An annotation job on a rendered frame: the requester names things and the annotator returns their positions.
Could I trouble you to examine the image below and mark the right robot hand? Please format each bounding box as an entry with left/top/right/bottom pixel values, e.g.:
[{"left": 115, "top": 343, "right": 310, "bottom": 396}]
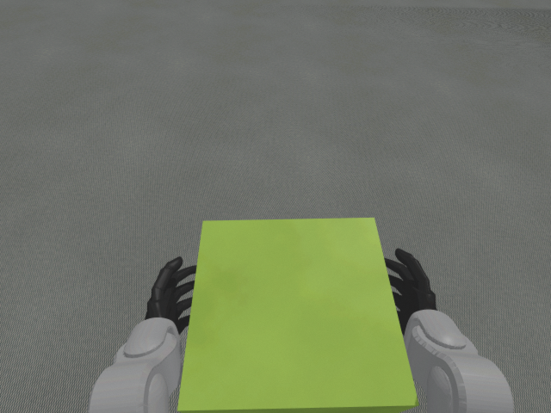
[{"left": 384, "top": 249, "right": 437, "bottom": 335}]

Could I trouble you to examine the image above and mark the robot left forearm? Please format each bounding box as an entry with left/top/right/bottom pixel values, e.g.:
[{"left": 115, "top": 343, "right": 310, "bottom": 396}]
[{"left": 87, "top": 317, "right": 183, "bottom": 413}]

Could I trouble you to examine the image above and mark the robot right forearm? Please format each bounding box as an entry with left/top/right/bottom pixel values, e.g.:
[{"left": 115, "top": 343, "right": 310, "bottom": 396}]
[{"left": 404, "top": 310, "right": 514, "bottom": 413}]

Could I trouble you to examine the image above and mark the left robot hand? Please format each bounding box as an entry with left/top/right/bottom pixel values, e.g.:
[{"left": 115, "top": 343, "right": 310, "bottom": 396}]
[{"left": 145, "top": 256, "right": 197, "bottom": 335}]

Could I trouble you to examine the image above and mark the carton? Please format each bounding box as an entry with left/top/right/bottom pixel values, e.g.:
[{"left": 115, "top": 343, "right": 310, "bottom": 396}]
[{"left": 177, "top": 218, "right": 419, "bottom": 413}]

